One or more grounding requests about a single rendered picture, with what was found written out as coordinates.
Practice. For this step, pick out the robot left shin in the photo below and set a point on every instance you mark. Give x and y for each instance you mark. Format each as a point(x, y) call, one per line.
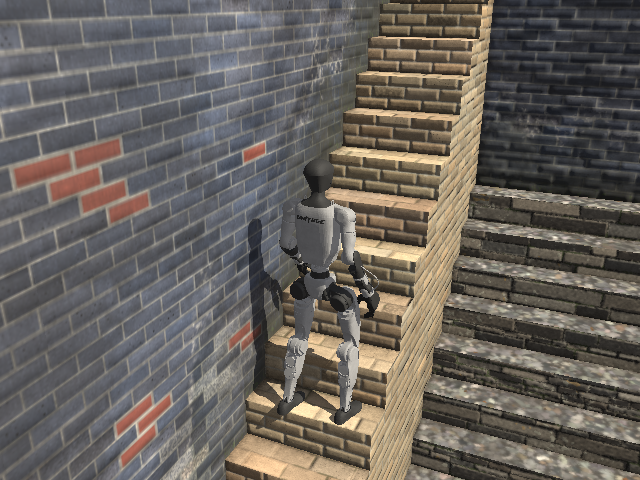
point(293, 365)

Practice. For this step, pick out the robot right upper arm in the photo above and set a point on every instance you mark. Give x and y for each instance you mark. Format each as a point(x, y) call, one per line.
point(346, 218)

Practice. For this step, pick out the robot left upper arm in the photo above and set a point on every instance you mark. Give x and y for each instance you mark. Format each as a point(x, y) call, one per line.
point(288, 224)

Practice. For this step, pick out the right robot forearm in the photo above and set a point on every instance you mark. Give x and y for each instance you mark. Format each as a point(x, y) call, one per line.
point(360, 277)

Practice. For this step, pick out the left robot hand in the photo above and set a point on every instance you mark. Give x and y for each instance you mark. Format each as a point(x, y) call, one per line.
point(303, 268)

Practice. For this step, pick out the right robot hand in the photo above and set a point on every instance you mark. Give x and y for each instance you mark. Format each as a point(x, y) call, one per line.
point(372, 303)

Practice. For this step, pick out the left robot forearm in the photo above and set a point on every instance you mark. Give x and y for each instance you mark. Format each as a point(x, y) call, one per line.
point(294, 254)

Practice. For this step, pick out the robot head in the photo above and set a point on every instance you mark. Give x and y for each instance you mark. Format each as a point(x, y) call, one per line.
point(319, 175)

